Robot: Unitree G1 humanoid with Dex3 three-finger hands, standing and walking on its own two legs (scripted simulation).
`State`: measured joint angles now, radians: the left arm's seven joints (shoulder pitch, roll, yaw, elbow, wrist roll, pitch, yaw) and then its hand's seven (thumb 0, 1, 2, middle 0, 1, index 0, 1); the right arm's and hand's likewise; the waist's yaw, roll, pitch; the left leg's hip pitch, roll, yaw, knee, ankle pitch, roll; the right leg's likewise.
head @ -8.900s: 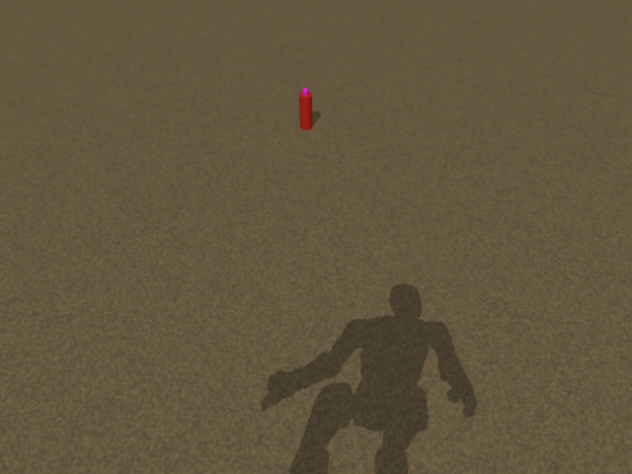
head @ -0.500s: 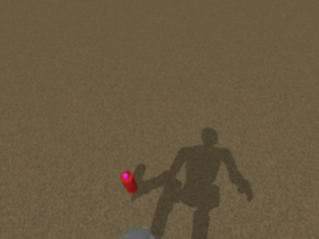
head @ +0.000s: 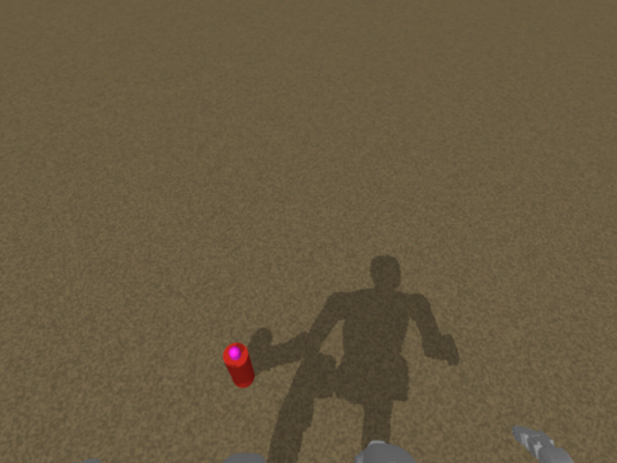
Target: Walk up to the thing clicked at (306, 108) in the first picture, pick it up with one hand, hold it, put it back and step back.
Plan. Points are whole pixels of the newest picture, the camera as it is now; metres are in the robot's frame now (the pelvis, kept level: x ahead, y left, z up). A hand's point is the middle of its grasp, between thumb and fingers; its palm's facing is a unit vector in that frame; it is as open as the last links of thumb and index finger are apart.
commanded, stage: walk up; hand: left
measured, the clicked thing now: (239, 364) +0.43 +0.22 -0.64
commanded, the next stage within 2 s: stand in 0.08 s
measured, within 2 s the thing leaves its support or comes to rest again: neither
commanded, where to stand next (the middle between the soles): +0.09 +0.01 m, yaw -1 degrees
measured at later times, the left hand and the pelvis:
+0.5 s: hand out of the picture +0.09 +0.24 -0.13, palm faces +0.01 -0.95 -0.32, open 7.4 cm; pelvis -0.01 -0.01 +0.02, yaw +1 degrees
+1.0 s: hand out of the picture +0.05 +0.24 -0.13, palm faces +0.01 -0.93 -0.37, open 7.4 cm; pelvis -0.01 -0.02 +0.02, yaw +1 degrees
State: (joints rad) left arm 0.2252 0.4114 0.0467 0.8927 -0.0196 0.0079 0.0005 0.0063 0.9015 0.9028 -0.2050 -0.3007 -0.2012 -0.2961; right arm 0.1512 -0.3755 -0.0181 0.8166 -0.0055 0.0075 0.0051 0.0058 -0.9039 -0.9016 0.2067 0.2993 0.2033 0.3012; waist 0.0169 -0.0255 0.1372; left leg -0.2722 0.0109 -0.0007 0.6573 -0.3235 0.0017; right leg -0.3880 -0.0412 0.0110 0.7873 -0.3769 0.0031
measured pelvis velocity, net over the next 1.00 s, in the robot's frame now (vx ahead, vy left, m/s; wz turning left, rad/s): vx -0.01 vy -0.02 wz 0.02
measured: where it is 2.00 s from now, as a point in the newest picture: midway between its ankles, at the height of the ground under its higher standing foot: outside the picture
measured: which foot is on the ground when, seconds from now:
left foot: down 0.00-1.00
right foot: up 0.00-0.02, down 0.04-1.00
